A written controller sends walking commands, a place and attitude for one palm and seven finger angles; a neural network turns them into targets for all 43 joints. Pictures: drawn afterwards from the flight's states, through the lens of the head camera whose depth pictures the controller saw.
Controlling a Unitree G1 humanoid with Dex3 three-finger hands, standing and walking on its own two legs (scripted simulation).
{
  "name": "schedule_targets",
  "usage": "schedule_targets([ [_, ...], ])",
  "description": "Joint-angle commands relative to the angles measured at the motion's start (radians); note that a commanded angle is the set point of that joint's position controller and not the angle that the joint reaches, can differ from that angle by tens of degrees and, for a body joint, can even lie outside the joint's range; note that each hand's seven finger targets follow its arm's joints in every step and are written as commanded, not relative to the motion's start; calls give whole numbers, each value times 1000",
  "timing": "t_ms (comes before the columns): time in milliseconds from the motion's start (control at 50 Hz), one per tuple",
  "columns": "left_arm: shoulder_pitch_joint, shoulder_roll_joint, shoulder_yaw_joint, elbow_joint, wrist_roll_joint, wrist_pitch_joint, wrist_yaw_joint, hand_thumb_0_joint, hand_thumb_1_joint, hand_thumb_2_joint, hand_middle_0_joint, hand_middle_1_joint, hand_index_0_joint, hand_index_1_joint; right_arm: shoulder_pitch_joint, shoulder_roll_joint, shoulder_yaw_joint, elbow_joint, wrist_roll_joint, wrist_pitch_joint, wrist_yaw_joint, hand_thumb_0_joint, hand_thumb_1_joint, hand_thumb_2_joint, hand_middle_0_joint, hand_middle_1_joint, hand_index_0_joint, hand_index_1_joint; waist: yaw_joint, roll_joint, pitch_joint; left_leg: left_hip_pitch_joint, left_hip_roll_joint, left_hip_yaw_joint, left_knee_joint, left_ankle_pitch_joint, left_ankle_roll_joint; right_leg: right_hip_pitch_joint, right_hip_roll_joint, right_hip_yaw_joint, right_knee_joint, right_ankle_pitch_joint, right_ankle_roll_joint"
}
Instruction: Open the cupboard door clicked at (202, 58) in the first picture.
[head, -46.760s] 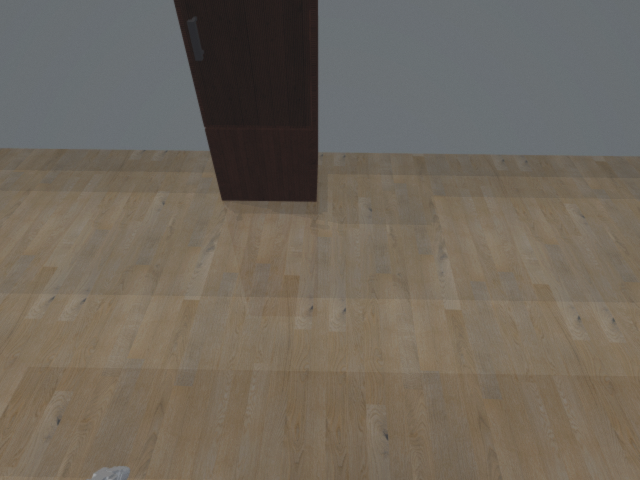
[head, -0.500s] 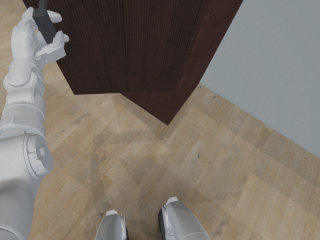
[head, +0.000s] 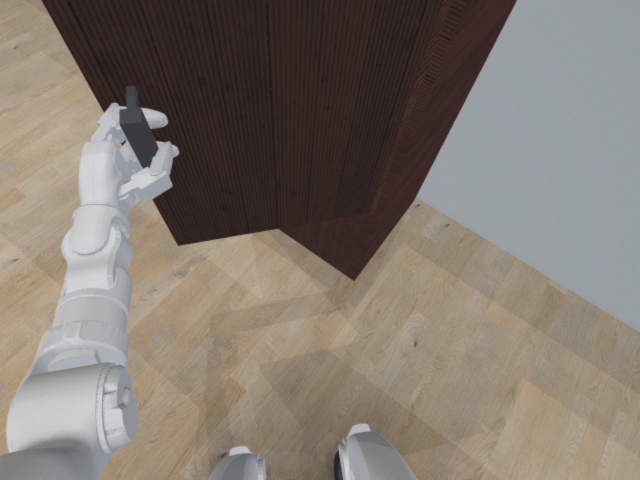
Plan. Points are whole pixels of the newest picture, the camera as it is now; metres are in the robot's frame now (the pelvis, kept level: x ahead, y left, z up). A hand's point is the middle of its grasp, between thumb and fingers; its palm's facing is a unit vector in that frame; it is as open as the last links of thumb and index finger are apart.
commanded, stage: pull the door open along its arc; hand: left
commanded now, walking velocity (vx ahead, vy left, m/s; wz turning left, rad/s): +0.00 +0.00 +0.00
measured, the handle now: (147, 139) +0.54 +0.18 +0.06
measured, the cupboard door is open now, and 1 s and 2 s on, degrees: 50 84 88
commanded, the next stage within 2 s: open thumb and fingers to let go in 0.68 s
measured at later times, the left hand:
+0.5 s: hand (229, 265) +0.35 +0.08 +0.06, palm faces +0.40 -0.91 -0.01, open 6.3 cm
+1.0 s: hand (271, 300) +0.31 +0.03 +0.06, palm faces +0.42 -0.91 -0.03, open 6.9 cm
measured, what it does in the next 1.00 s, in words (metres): shifts its weight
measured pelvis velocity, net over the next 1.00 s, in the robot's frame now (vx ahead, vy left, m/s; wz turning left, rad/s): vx -0.02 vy -0.05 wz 0.10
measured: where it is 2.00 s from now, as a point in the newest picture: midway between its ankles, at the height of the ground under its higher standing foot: outside the picture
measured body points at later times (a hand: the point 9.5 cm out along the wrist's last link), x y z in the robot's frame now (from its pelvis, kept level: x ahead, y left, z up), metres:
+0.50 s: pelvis +0.00 -0.03 +0.01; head +0.05 -0.03 +0.46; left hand +0.32 +0.12 +0.06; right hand +0.17 -0.23 -0.10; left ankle -0.03 +0.10 -0.67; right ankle +0.01 -0.13 -0.67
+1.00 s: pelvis -0.02 -0.05 +0.01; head +0.03 -0.07 +0.46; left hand +0.28 +0.08 +0.07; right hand +0.17 -0.26 -0.10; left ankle -0.03 +0.10 -0.67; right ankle +0.01 -0.13 -0.67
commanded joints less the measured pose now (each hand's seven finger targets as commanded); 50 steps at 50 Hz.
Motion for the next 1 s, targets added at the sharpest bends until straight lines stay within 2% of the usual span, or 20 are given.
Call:
schedule_targets([
  [0, 6, 132, -8, -336, -36, -55, 12, 0, 900, 900, -400, -1350, -400, -1350, 68, -160, -82, -110, 12, -29, -9, 0, -900, -900, 200, 300, 200, 300, 102, 16, -430, 248, -30, -11, -135, 582, -10, 426, 14, -36, -69, 531, -32],
  [20, 41, 101, 118, -433, -105, -59, 148, 0, 900, 900, -400, -1350, -400, -1350, 33, -132, -81, -127, 4, -44, -7, 0, -900, -900, 200, 300, 200, 300, 175, 50, -427, 237, -31, -10, -147, 609, -25, 438, 16, -52, -72, 525, -34],
  [40, 150, -7, 38, -424, -88, -47, 219, 0, 900, 900, -400, -1350, -400, -1350, 16, -118, -77, -120, -1, -56, 3, 0, -900, -900, 200, 300, 200, 300, 160, 33, -397, 241, -30, -4, -149, 597, -33, 424, 16, -58, -73, 511, -29],
  [60, 197, -31, 34, -439, -78, -45, 278, 0, 900, 900, -400, -1350, -400, -1350, 9, -119, -77, -113, -4, -62, 9, 0, -900, -900, 200, 300, 200, 300, 156, -50, -360, 218, -26, -10, -157, 573, -37, 427, 12, -68, -71, 502, -29],
  [100, 213, -55, 13, -528, -29, -54, 382, 0, 900, 900, -400, -1350, -400, -1350, -19, -114, -82, -115, -18, -67, 14, 0, -900, -900, 200, 300, 200, 300, 166, -23, -370, 217, -35, 0, -158, 532, -40, 447, 5, -56, -65, 495, -32],
  [120, 202, -57, 0, -554, 8, -60, 434, 0, 900, 900, -400, -1350, -400, -1350, -29, -110, -79, -115, -25, -67, 11, 0, -900, -900, 200, 300, 200, 300, 165, -37, -350, 208, -36, -6, -158, 514, -41, 449, 1, -55, -62, 483, -36],
  [180, 246, -155, -92, -582, 111, -54, 566, 0, 900, 900, -400, -1350, -400, -1350, -69, -88, -77, -111, -48, -64, 10, 0, -900, -900, 200, 300, 200, 300, 172, -20, -326, 219, -38, -7, -159, 490, -44, 430, -12, -50, -56, 452, -39],
  [260, 230, -248, -181, -613, 173, -45, 675, 0, 900, 900, -400, -1350, -400, -1350, -128, -67, -76, -103, -62, -64, -13, 0, -900, -900, 200, 300, 200, 300, 155, -78, -327, 231, -43, -10, -161, 420, -36, 446, -20, -38, -81, 416, -37],
  [340, 240, -318, -242, -623, 183, -39, 726, 0, 900, 900, -400, -1350, -400, -1350, -187, -53, -70, -98, -68, -75, -30, 0, -900, -900, 200, 300, 200, 300, 156, -98, -299, 229, -51, -10, -170, 347, -31, 455, -28, -28, -113, 356, -35],
  [420, 295, -389, -337, -665, 207, -46, 731, 0, 900, 900, -400, -1350, -400, -1350, -217, -41, -69, -100, -74, -87, -32, 0, -900, -900, 200, 300, 200, 300, 153, -94, -305, 245, -54, -9, -167, 345, -27, 474, -33, -20, -124, 370, -38],
  [460, 344, -420, -372, -682, 205, -49, 728, 0, 900, 900, -400, -1350, -400, -1350, -226, -35, -71, -99, -76, -94, -30, 0, -900, -900, 200, 300, 200, 300, 152, -116, -304, 249, -54, -7, -164, 345, -26, 490, -37, -16, -130, 388, -35],
  [520, 418, -471, -437, -745, 208, -46, 727, 0, 900, 900, -400, -1350, -400, -1350, -244, -29, -72, -110, -73, -105, -23, 0, -900, -900, 200, 300, 200, 300, 160, -91, -306, 263, -57, -6, -164, 356, -27, 502, -39, -14, -133, 404, -39],
  [580, 518, -521, -498, -783, 217, -34, 736, 0, 900, 900, -400, -1350, -400, -1350, -257, -21, -72, -120, -72, -117, -17, 0, -900, -900, 200, 300, 200, 300, 163, -119, -275, 261, -56, -8, -170, 345, -29, 508, -44, -14, -140, 406, -37],
  [660, 509, -540, -542, -804, 246, -16, 759, 0, 900, 900, -400, -1350, -400, -1350, -285, -14, -66, -115, -77, -136, -26, 0, -900, -900, 200, 300, 200, 300, 147, -151, -223, 237, -62, -16, -158, 271, -24, 473, -59, 16, -175, 319, -28],
  [720, 512, -589, -591, -839, 242, -1, 773, 0, 900, 900, -400, -1350, -400, -1350, -304, -6, -62, -117, -73, -156, -25, 0, -900, -900, 200, 300, 200, 300, 151, -121, -231, 248, -68, -19, -154, 256, -25, 467, -60, 19, -187, 276, -33],
  [760, 376, -527, -537, -807, 237, 2, 793, 0, 900, 900, -400, -1350, -400, -1350, -306, -12, -58, -85, -76, -156, -38, 0, -900, -900, 200, 300, 200, 300, 123, -158, -216, 224, -69, -27, -138, 225, -24, 440, -74, 40, -197, 244, -20],
  [820, 394, -505, -506, -781, 240, 1, 795, 0, 690, 810, -385, -1327, -385, -1327, -317, -9, -59, -79, -77, -158, -47, 0, -900, -900, 200, 300, 200, 300, 146, -143, -232, 209, -75, -27, -138, 207, -24, 459, -81, 65, -211, 199, -21],
  [840, 410, -534, -524, -763, 235, 2, 788, 0, 620, 780, -380, -1320, -380, -1320, -319, -4, -58, -79, -79, -159, -46, 0, -900, -900, 200, 300, 200, 300, 145, -136, -232, 210, -75, -24, -137, 211, -24, 459, -83, 65, -208, 221, -18],
  [880, 381, -534, -523, -754, 229, -1, 781, 0, 480, 720, -370, -1305, -370, -1305, -313, -8, -60, -74, -79, -159, -46, 0, -900, -900, 200, 300, 200, 300, 140, -170, -247, 204, -74, -28, -137, 206, -23, 466, -85, 64, -204, 225, -13],
  [980, 344, -542, -533, -743, 235, -19, 764, 0, 130, 570, -345, -1268, -345, -1268, -308, -13, -65, -72, -78, -160, -44, 0, -900, -900, 200, 300, 200, 300, 134, -155, -257, 209, -71, -28, -131, 213, -22, 446, -80, 47, -183, 228, -18],
])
